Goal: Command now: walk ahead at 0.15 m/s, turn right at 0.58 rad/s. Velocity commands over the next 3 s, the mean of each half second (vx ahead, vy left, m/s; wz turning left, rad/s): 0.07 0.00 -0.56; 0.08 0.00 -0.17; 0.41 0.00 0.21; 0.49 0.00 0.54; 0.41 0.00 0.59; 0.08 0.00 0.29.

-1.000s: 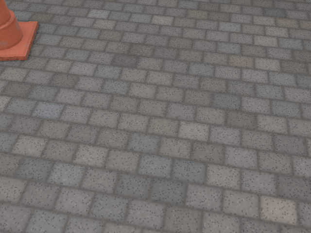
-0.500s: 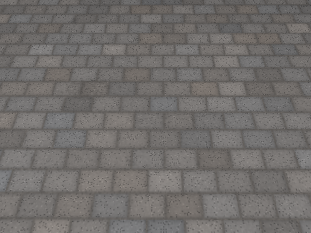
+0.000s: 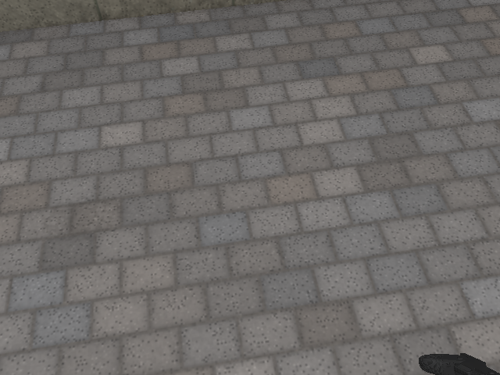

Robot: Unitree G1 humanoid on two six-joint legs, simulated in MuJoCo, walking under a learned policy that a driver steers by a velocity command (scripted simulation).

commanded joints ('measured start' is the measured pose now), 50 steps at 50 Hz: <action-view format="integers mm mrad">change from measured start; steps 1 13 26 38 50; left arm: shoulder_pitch -94 -98 -159 -200 -304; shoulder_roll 151 109 295 104 80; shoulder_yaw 32 22 32 -33 -24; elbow -103 -169 -269 -201 -205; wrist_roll -19 7 14 6 17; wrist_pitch -24 93 58 20 -16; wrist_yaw -6 -45 -44 -6 -62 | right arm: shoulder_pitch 275 171 243 248 362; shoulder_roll -172 -133 -88 -83 -154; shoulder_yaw -47 -45 -55 -48 -70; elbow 5 -64 -101 -15 73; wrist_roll -8 -13 -2 6 -6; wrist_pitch -41 22 85 108 23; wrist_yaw -25 -31 0 -2 6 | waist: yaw -185 -64 -76 -77 -126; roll -85 95 -342 -170 98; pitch -189 -142 -14 -87 76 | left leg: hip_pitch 449 290 -90 173 428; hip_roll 74 291 31 36 303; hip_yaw -69 -52 179 48 -316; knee -203 -323 177 109 -493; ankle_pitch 265 148 -500 -337 -475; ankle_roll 67 237 -34 -12 218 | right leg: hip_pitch -105 -409 -150 -27 -500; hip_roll -157 -138 -572 -371 -177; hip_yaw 139 -158 343 7 -191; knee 336 708 -276 -112 339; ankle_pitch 808 -36 189 570 -35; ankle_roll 48 141 -124 -102 34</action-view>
